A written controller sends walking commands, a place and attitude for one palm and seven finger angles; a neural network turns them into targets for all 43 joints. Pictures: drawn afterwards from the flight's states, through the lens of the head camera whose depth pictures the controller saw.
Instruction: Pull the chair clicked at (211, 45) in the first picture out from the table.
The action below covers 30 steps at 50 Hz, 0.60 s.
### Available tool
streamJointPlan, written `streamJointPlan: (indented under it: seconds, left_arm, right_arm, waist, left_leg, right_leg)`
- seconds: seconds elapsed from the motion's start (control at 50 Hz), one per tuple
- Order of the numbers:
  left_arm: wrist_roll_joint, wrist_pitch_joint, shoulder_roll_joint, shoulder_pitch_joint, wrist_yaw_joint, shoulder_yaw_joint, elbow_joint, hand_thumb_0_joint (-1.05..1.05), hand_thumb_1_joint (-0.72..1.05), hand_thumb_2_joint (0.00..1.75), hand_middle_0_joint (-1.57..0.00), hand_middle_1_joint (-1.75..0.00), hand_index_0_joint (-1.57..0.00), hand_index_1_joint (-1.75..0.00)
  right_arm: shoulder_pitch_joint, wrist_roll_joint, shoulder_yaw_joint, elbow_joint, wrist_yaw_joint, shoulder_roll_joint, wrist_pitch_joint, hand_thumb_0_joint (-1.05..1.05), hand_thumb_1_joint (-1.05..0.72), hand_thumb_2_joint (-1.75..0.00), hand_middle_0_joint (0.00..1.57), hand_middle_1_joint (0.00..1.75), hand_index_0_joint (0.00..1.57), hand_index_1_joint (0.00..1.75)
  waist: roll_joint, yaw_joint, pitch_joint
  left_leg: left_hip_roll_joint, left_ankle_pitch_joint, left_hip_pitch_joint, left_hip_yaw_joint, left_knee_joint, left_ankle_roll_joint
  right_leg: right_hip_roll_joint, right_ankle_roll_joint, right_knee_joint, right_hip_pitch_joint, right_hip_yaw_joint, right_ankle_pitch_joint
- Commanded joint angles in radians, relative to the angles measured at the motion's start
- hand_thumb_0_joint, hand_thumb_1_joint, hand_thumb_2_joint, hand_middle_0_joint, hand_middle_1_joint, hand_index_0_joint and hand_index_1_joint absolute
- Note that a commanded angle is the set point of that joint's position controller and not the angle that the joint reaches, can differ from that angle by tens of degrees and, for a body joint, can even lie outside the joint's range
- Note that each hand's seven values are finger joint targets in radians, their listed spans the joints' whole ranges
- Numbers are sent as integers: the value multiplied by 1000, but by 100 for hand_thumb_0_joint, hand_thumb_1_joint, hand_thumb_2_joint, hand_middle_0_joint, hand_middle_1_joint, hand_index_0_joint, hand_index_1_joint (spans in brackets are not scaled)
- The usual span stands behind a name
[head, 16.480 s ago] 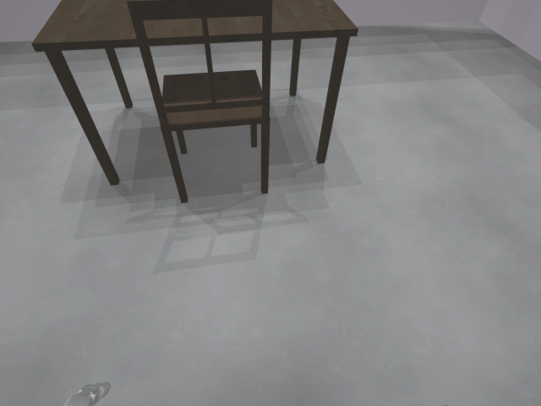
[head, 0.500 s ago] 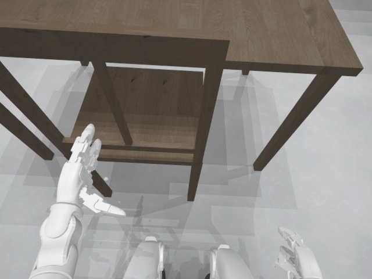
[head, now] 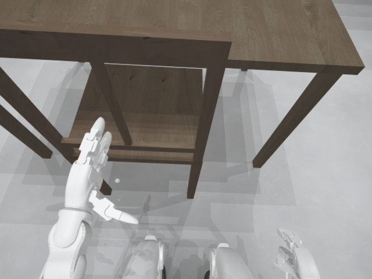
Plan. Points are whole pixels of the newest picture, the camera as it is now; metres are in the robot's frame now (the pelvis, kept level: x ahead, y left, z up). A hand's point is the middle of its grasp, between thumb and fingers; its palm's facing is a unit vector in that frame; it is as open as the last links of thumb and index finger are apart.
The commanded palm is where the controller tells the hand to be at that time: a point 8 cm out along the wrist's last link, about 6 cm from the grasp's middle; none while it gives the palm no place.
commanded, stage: aim the fingers beside a spindle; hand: left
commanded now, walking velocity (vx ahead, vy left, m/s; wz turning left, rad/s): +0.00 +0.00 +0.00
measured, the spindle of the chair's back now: (116, 111) +0.46 +0.18 +0.03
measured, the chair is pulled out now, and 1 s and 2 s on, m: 0.00 0.00 0.00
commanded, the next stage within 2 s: push the fingers through the gap in 1.10 s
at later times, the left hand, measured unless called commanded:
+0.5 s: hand (105, 180) +0.31 +0.18 +0.00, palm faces +0.03 -1.00 -0.04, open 17.0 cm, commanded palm +0.28 +0.22 +0.02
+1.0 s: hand (116, 183) +0.29 +0.15 +0.04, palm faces -0.07 -1.00 -0.03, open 17.0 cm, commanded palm +0.29 +0.22 +0.03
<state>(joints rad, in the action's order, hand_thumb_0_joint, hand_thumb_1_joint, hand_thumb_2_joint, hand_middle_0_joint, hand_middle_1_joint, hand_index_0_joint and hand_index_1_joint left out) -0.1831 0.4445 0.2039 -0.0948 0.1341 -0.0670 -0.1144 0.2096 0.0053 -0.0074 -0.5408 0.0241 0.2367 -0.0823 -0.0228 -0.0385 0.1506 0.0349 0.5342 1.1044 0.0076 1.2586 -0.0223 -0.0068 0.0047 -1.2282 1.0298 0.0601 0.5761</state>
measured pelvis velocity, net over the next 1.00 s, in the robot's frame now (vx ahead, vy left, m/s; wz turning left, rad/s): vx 0.00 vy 0.00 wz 0.00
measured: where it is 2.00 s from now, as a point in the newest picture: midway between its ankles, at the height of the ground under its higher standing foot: outside the picture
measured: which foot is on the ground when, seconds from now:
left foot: down 0.00-1.00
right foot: down 0.00-1.00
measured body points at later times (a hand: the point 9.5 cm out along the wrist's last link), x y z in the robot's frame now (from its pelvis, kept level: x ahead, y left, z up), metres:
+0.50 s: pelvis +0.00 -0.01 -0.01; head +0.11 +0.00 +0.43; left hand +0.30 +0.23 +0.01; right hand +0.17 -0.25 -0.11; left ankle +0.03 +0.10 -0.63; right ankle +0.00 -0.12 -0.63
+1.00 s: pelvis +0.00 +0.00 +0.00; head +0.11 +0.01 +0.44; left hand +0.29 +0.20 +0.05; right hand +0.16 -0.25 -0.10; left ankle +0.03 +0.10 -0.63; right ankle +0.00 -0.12 -0.63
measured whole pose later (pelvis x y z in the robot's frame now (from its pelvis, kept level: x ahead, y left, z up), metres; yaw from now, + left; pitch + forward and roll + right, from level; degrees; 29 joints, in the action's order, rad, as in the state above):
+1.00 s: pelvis +0.00 +0.00 +0.00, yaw +0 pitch +22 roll -2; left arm -0.20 0.46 0.21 -0.12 0.16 -0.07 -0.10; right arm 0.21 0.01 0.00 -0.55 0.03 0.25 -0.10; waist -0.03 -0.04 0.15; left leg 0.04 0.53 1.10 0.00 1.25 -0.02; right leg 0.00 0.01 -1.22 1.02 0.07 0.57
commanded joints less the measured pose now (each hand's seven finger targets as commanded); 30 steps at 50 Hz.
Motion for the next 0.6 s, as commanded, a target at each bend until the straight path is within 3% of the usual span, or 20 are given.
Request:
streamJointPlan:
  seconds: [0.0,0.02,0.06,0.1,0.14,0.18,0.22,0.3,0.34,0.38,0.4,0.42,0.46,0.5,0.52,0.56,0.58]
  left_arm:
    - [15,60,147,155,-65,-159,-67,0,-50,30,-6,-8,-6,-8]
    - [14,36,103,162,-38,-119,-146,0,-50,30,-6,-8,-6,-8]
    - [1,-11,53,170,31,-58,-212,0,-50,30,-6,-8,-6,-8]
    - [-28,-27,16,189,95,1,-134,0,-50,30,-6,-8,-6,-8]
    - [-51,-1,54,192,121,1,59,0,-50,30,-6,-8,-6,-8]
    - [-63,61,141,209,89,-55,309,0,-50,30,-6,-8,-6,-8]
    - [-59,105,218,127,18,-134,417,0,-50,30,-6,-8,-6,-8]
    - [1,112,214,152,-84,-198,151,0,-50,30,-6,-8,-6,-8]
    - [13,74,138,140,-66,-155,-72,0,-50,30,-6,-8,-6,-8]
    - [6,30,81,143,1,-95,-180,0,-50,30,-6,-8,-6,-8]
    - [-9,12,60,148,40,-68,-190,0,-50,30,-6,-8,-6,-8]
    - [-24,0,68,140,78,-69,-168,0,-50,30,-6,-8,-6,-8]
    - [-50,3,66,194,131,-22,-13,0,-50,30,-6,-8,-6,-8]
    - [-70,50,140,257,132,-58,214,0,-50,30,-6,-8,-6,-8]
    - [-75,77,193,236,111,-100,326,0,-50,30,-6,-8,-6,-8]
    - [-71,115,227,156,45,-149,397,0,-50,30,-6,-8,-6,-8]
    - [-64,118,215,144,13,-152,372,0,-50,30,-6,-8,-6,-8]
  right_arm:
    - [-3,-2,49,81,-10,140,-15,0,-90,-90,20,30,20,30]
    - [-8,3,47,82,-15,147,-8,0,-90,-90,20,30,20,30]
    - [-9,21,50,105,-16,168,3,0,-90,-90,20,30,20,30]
    - [-5,31,57,136,-11,168,-6,0,-90,-90,20,30,20,30]
    - [-1,29,67,158,-4,163,-19,0,-90,-90,20,30,20,30]
    - [9,20,70,164,3,149,-40,0,-90,-90,20,30,20,30]
    - [24,8,63,150,6,139,-53,0,-90,-90,20,30,20,30]
    - [7,-6,54,86,-2,130,-36,0,-90,-90,20,30,20,30]
    - [-13,-1,51,75,-13,138,-17,0,-90,-90,20,30,20,30]
    - [-20,12,51,95,-16,157,-6,0,-90,-90,20,30,20,30]
    - [-17,19,53,105,-16,163,-5,0,-90,-90,20,30,20,30]
    - [-11,25,57,118,-12,170,-6,0,-90,-90,20,30,20,30]
    - [-12,27,62,147,-2,165,-16,0,-90,-90,20,30,20,30]
    - [-14,23,65,155,10,158,-40,0,-90,-90,20,30,20,30]
    - [-2,17,65,157,13,152,-50,0,-90,-90,20,30,20,30]
    - [11,9,59,136,15,138,-67,0,-90,-90,20,30,20,30]
    - [7,4,56,124,13,131,-68,0,-90,-90,20,30,20,30]
  waist:
    - [44,-31,229]
    - [49,-40,197]
    - [52,-40,201]
    - [17,-33,290]
    - [-44,-10,427]
    - [-117,19,552]
    - [-123,39,557]
    - [-7,-18,311]
    - [56,-41,191]
    - [50,-40,167]
    - [60,-42,187]
    - [45,-29,245]
    - [-11,-26,371]
    - [-88,-8,498]
    - [-131,17,566]
    - [-146,31,555]
    - [-120,19,507]
  left_leg:
    - [-19,-229,-211,-56,-139,4]
    - [-23,-179,-173,-48,-133,3]
    - [-28,-132,-165,-43,-145,0]
    - [-27,-182,-219,-40,-145,-7]
    - [-21,-311,-324,-47,-147,-6]
    - [-14,-450,-456,-57,-153,-1]
    - [-11,-521,-486,-63,-163,7]
    - [-14,-357,-287,-55,-129,2]
    - [-24,-192,-166,-40,-114,3]
    - [-33,-115,-134,-34,-122,1]
    - [-33,-123,-137,-31,-124,-4]
    - [-33,-150,-159,-25,-123,-6]
    - [-29,-233,-241,-31,-125,-11]
    - [-21,-350,-351,-41,-125,-12]
    - [-19,-415,-417,-47,-136,-8]
    - [-9,-504,-489,-57,-155,4]
    - [-10,-493,-463,-57,-151,3]
  right_leg:
    - [26,19,149,-81,1,-217]
    - [24,17,155,-64,-2,-186]
    - [21,21,173,-71,-7,-152]
    - [16,26,181,-121,-19,-203]
    - [9,27,167,-179,-21,-312]
    - [8,30,157,-220,-23,-392]
    - [13,32,146,-214,-17,-414]
    - [22,19,135,-125,-7,-323]
    - [24,15,153,-71,-10,-204]
    - [21,20,174,-58,-18,-133]
    - [19,22,185,-86,-27,-145]
    - [16,23,187,-126,-36,-182]
    - [10,23,180,-178,-40,-271]
    - [9,26,161,-224,-41,-360]
    - [8,29,160,-243,-40,-391]
    - [12,32,150,-206,-20,-404]
    - [14,28,149,-188,-16,-397]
